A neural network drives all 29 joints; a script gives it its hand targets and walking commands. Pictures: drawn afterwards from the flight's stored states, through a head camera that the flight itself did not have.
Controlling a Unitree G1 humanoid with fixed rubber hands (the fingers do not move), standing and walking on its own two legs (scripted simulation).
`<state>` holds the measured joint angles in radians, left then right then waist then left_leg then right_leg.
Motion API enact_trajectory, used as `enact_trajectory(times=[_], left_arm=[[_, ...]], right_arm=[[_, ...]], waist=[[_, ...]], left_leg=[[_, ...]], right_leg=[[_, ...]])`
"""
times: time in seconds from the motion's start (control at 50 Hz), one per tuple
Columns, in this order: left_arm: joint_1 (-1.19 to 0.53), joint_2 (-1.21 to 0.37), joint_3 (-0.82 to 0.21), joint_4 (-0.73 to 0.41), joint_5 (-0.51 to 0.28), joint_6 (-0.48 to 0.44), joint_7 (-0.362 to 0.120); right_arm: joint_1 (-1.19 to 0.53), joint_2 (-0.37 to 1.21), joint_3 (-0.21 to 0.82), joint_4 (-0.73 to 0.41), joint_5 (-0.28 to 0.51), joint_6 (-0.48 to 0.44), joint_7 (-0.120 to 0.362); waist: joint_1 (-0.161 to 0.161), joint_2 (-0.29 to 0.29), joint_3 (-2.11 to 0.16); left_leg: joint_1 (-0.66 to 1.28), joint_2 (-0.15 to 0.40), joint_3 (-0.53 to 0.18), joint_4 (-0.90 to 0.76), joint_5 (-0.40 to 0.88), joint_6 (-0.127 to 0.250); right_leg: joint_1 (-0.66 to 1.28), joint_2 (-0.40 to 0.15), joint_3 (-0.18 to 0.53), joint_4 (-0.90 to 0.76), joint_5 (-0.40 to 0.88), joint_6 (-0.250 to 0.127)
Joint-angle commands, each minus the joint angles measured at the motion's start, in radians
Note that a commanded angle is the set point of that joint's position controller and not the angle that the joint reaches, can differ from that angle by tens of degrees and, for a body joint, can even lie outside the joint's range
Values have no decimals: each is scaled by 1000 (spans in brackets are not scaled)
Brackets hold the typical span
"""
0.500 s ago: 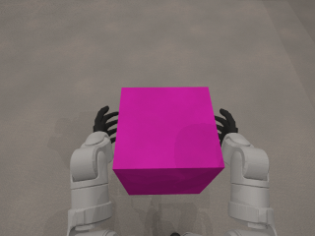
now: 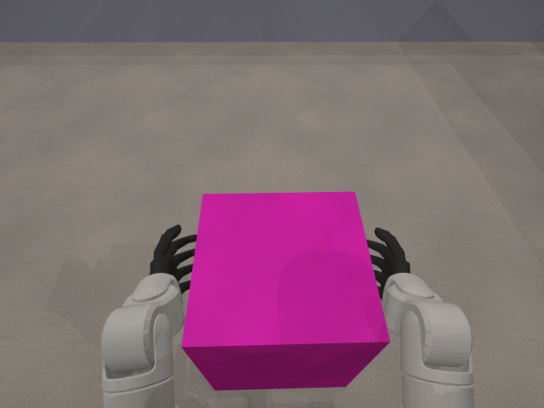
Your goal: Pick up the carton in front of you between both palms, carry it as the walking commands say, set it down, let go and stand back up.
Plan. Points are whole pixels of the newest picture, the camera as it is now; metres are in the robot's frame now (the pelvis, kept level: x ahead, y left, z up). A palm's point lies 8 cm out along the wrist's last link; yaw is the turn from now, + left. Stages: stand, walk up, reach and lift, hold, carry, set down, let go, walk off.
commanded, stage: carry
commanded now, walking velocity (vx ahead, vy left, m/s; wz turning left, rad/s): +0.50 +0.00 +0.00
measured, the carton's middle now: (280, 298) +0.28 +0.00 +0.02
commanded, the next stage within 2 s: none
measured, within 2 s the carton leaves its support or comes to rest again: neither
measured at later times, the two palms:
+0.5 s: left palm (222, 145) +0.55 +0.09 +0.10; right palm (374, 142) +0.57 -0.21 +0.09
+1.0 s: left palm (217, 71) +0.90 +0.13 +0.09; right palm (331, 70) +0.89 -0.17 +0.09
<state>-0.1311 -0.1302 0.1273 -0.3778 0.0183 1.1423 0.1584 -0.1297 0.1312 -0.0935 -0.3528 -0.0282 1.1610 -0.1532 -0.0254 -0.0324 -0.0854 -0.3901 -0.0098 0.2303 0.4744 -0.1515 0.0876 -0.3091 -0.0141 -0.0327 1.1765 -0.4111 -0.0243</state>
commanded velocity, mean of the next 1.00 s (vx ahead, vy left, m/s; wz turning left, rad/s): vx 0.50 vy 0.00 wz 0.00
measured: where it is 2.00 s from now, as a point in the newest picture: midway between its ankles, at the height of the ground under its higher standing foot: (276, 191)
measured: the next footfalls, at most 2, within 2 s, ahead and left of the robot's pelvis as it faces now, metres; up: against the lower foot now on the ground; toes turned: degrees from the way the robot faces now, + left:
right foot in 0.34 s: +0.43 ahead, -0.16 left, +0.00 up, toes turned -10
left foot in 0.86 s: +0.74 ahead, +0.08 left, +0.00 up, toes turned +14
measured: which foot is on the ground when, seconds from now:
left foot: down 0.00-0.38, up 0.40-0.84, down 0.86-1.00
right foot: up 0.00-0.32, down 0.34-0.88, up 0.90-1.00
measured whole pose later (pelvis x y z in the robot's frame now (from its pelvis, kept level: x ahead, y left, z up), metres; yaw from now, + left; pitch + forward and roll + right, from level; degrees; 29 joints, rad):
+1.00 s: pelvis +0.66 -0.02 +0.01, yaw +0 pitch +4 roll +0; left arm 0.01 -0.13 0.06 -0.51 0.04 1.20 0.14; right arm 0.03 0.13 -0.04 -0.49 -0.03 1.20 -0.14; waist -0.02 -0.04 -0.09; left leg -0.36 0.05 0.25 0.46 -0.17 0.05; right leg -0.38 -0.08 -0.06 1.16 -0.37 0.00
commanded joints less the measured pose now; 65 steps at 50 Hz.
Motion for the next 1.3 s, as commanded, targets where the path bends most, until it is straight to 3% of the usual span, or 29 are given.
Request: enact_trajectory(times=[0.0, 0.06, 0.12, 0.24, 0.28, 0.32, 0.34, 0.36, 0.38, 0.4, 0.44, 0.48, 0.52, 0.56, 0.62, 0.76, 0.82, 0.84, 0.86, 0.88, 0.9, 0.92, 0.94, 0.96, 1.0, 1.1, 1.2, 1.24, 1.28], left_arm=[[-389, -894, -693, -162, -255, 8, -137], [-266, -908, -700, -162, -225, 4, -142], [-210, -851, -700, -171, -205, 14, -133], [-240, -745, -709, -230, -234, 47, -122], [-240, -710, -699, -233, -239, 58, -118], [-199, -681, -678, -212, -236, 67, -114], [-201, -665, -665, -203, -228, 70, -110], [-200, -646, -651, -182, -228, 70, -106], [-178, -667, -651, -168, -231, 70, -106], [-204, -707, -666, -192, -247, 66, -113], [-245, -805, -691, -202, -255, 46, -133], [-284, -858, -720, -220, -266, 24, -152], [-252, -852, -726, -216, -268, 15, -165], [-219, -825, -727, -216, -266, 12, -170], [-206, -775, -718, -232, -262, 18, -163], [-180, -681, -681, -230, -232, 54, -125], [-189, -671, -690, -238, -239, 63, -117], [-192, -666, -694, -242, -240, 66, -115], [-213, -661, -699, -257, -244, 69, -115], [-208, -672, -711, -270, -245, 74, -117], [-210, -703, -730, -270, -256, 68, -123], [-224, -748, -738, -263, -266, 59, -133], [-238, -793, -748, -262, -268, 48, -143], [-236, -833, -753, -250, -263, 35, -151], [-204, -871, -754, -221, -238, 13, -156], [-134, -834, -744, -225, -197, -8, -138], [-164, -740, -736, -280, -217, 16, -124], [-172, -701, -724, -287, -227, 31, -119], [-149, -668, -703, -273, -231, 46, -114]], right_arm=[[-432, 885, 670, -219, 279, -15, 124], [-339, 871, 684, -252, 290, -13, 145], [-283, 807, 687, -255, 285, 0, 157], [-257, 698, 647, -273, 245, 27, 132], [-251, 676, 638, -269, 233, 38, 120], [-236, 658, 632, -258, 222, 50, 109], [-237, 634, 625, -249, 219, 55, 103], [-260, 624, 635, -288, 229, 64, 100], [-264, 637, 647, -282, 237, 68, 104], [-272, 675, 661, -272, 245, 63, 110], [-314, 780, 688, -268, 265, 43, 128], [-308, 827, 691, -265, 254, 21, 139], [-261, 838, 691, -243, 234, 7, 138], [-231, 818, 689, -245, 219, 1, 134], [-224, 775, 687, -268, 218, 5, 124], [-236, 672, 666, -294, 236, 44, 108], [-220, 657, 642, -280, 236, 53, 108], [-198, 658, 631, -260, 233, 52, 107], [-186, 654, 618, -255, 227, 51, 108], [-195, 656, 612, -240, 227, 43, 110], [-185, 694, 627, -258, 242, 36, 116], [-198, 742, 647, -266, 253, 28, 126], [-219, 791, 664, -273, 257, 17, 136], [-244, 826, 678, -282, 263, 4, 147], [-245, 846, 702, -288, 271, -14, 162], [-190, 778, 707, -300, 276, -26, 173], [-185, 692, 682, -322, 257, -8, 146], [-187, 663, 669, -325, 246, 8, 130], [-188, 637, 657, -322, 237, 26, 116]], waist=[[17, 43, -291], [15, 127, -255], [16, 165, -181], [7, 182, -76], [8, 180, -71], [33, 133, -137], [52, 59, -199], [60, -239, -283], [57, -308, -293], [53, -210, -297], [43, -50, -270], [37, -62, -244], [37, -92, -223], [36, -99, -188], [37, -81, -132], [44, -114, -34], [27, -114, -107], [13, -66, -189], [-9, 81, -258], [-5, 347, -321], [5, 329, -307], [2, 241, -306], [8, 135, -304], [16, 82, -275], [15, 116, -247], [13, 168, -152], [6, 187, -71], [6, 187, -58], [29, 145, -110]], left_leg=[[435, 347, -436, -266, 147, 88], [363, 297, -293, -320, 74, 62], [361, 249, -198, -337, 156, 45], [356, 242, -130, -321, 107, 16], [353, 241, -107, -251, 145, -1], [275, 184, -28, 2, 281, -46], [140, 154, -14, 220, 202, -77], [-117, 40, -30, 554, -35, -129], [-256, -4, -130, 727, -325, -116], [-299, 64, -202, 825, -320, -81], [-282, 142, -240, 768, -196, -56], [-202, 162, -219, 626, -121, -67], [-185, 152, -180, 503, -95, -83], [-224, 149, -152, 380, -52, -102], [-256, 140, -114, 221, 36, -109], [-230, 104, -49, 55, 98, -74], [56, 29, 48, -25, 70, -47], [277, 0, 57, -20, 11, -41], [489, 181, -216, -96, -105, -2], [697, 433, -686, -213, -129, 144], [669, 452, -720, -242, 34, 161], [625, 425, -606, -216, 168, 149], [559, 413, -516, -212, 199, 119], [477, 388, -435, -236, 189, 78], [394, 345, -319, -292, 107, 35], [398, 280, -162, -349, 95, 33], [385, 269, -98, -336, 117, 16], [387, 262, -69, -278, 130, -1], [320, 210, 6, -60, 262, -40]], right_leg=[[-303, -113, 66, -16, 86, 3], [-255, -103, -10, -219, 139, 34], [-280, -94, -75, -459, 240, 56], [-208, -81, -138, -664, 410, 34], [-121, -66, -174, -691, 370, 22], [136, 2, -237, -718, 256, 16], [320, -99, -95, -740, 157, 0], [502, -367, 375, -890, -7, -120], [533, -423, 554, -995, 97, -183], [491, -413, 451, -963, 153, -181], [374, -365, 281, -966, 202, -127], [267, -318, 144, -1006, 144, -83], [236, -296, 70, -1044, 111, -85], [261, -294, 43, -1076, 119, -107], [298, -269, -13, -1079, 203, -107], [388, -247, -98, -1003, 498, -79], [348, -214, -190, -770, 762, -36], [254, -170, -221, -589, 766, -12], [43, -125, -216, -325, 538, 30], [-279, 19, -158, -13, 113, 70], [-375, -4, -12, 138, -68, 44], [-391, -52, 28, 183, -37, 18], [-372, -102, 40, 132, 23, 6], [-331, -132, 45, 36, 83, 4], [-270, -126, 4, -106, 139, 14], [-299, -107, -84, -466, 257, 48], [-221, -81, -150, -651, 376, 31], [-148, -75, -181, -686, 370, 20], [84, -5, -255, -725, 290, 14]])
